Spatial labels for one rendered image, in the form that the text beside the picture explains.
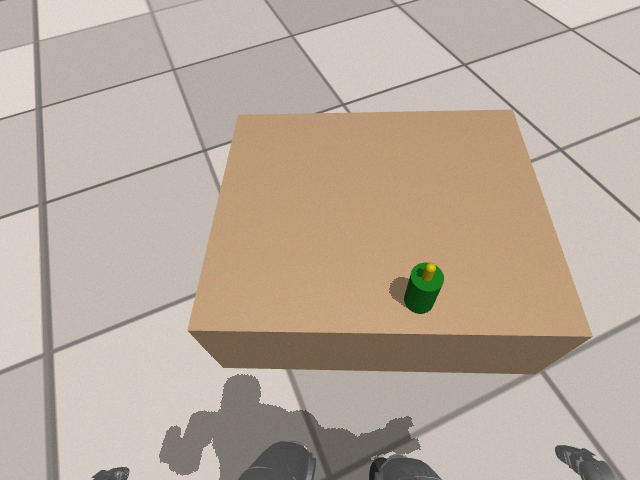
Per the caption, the right robot hand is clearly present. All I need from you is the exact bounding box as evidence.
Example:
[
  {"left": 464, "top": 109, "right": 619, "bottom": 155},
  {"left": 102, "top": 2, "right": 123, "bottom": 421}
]
[{"left": 555, "top": 445, "right": 619, "bottom": 480}]

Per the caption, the right robot foot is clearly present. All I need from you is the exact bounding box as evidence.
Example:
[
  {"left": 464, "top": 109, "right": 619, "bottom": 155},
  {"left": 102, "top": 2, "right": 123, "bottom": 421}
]
[{"left": 369, "top": 458, "right": 387, "bottom": 480}]

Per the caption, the bottle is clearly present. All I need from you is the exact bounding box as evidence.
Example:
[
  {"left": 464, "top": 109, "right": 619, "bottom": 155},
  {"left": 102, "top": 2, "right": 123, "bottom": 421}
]
[{"left": 404, "top": 263, "right": 444, "bottom": 314}]

